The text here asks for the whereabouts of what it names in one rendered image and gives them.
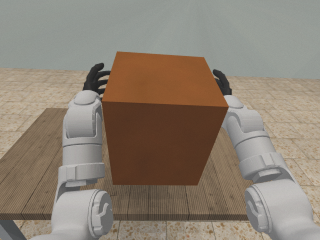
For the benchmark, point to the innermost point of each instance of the robot right hand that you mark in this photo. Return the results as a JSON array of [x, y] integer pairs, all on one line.
[[222, 82]]

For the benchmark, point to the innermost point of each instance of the carton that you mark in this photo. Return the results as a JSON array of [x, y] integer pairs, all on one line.
[[162, 114]]

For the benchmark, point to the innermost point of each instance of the robot right forearm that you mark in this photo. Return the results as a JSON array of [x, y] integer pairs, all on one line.
[[258, 158]]

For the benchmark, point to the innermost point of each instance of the table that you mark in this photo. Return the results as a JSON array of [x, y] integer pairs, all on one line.
[[29, 179]]

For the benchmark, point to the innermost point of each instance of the robot right upper arm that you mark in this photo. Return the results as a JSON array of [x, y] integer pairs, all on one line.
[[280, 209]]

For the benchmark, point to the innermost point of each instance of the robot left upper arm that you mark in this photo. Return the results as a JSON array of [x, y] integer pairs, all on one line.
[[81, 215]]

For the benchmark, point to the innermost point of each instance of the robot left hand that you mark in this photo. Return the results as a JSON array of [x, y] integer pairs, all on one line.
[[93, 83]]

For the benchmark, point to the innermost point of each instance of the robot left forearm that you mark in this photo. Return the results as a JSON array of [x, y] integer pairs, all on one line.
[[82, 144]]

